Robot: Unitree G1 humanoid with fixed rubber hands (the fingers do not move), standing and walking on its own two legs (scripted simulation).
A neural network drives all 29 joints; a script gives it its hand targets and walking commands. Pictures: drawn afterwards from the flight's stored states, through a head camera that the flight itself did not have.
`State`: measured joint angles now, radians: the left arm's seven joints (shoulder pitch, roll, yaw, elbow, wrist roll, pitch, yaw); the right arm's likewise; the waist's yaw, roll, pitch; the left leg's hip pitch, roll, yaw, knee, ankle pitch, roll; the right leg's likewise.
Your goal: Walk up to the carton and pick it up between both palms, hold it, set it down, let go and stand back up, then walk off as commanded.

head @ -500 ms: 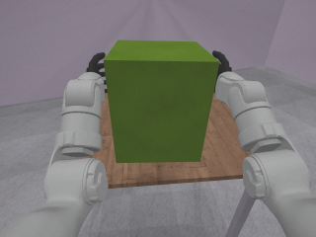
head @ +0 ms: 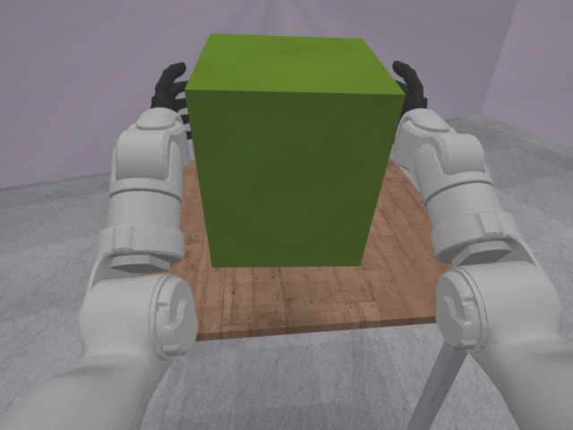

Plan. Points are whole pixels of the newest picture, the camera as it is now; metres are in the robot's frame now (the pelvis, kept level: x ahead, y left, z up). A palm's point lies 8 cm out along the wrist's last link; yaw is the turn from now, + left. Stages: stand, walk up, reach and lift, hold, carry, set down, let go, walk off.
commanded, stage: set down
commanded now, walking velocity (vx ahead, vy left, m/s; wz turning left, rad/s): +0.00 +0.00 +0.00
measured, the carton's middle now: (287, 153) +0.41 +0.01 +0.27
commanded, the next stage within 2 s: none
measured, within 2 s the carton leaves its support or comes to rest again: neither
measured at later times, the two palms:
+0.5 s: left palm (176, 176) +0.43 +0.17 +0.23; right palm (373, 162) +0.44 -0.12 +0.25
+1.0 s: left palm (181, 190) +0.44 +0.17 +0.20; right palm (370, 173) +0.44 -0.12 +0.23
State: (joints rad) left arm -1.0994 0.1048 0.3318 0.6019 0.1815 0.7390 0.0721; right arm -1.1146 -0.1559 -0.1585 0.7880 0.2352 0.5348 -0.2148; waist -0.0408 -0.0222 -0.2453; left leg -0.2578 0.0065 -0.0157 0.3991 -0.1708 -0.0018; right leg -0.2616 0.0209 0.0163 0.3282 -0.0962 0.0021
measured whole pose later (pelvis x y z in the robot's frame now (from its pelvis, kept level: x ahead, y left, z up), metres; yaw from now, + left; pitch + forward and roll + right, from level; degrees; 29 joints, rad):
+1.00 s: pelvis +0.02 +0.00 +0.00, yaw +0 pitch +1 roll -1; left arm -0.91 0.06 0.36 0.60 0.23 0.44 0.03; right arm -0.99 -0.03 -0.26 0.84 0.05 0.16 -0.15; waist -0.04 -0.07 -0.04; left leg -0.20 0.01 -0.02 0.37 -0.19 0.00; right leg -0.19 0.02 0.02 0.29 -0.10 0.00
